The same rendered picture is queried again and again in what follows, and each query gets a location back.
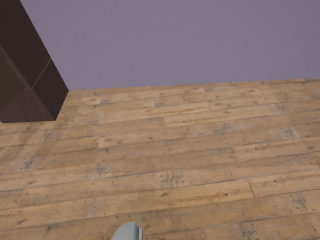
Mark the cupboard door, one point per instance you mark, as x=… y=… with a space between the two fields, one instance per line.
x=10 y=85

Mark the left robot thigh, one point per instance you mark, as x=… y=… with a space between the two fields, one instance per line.
x=128 y=231

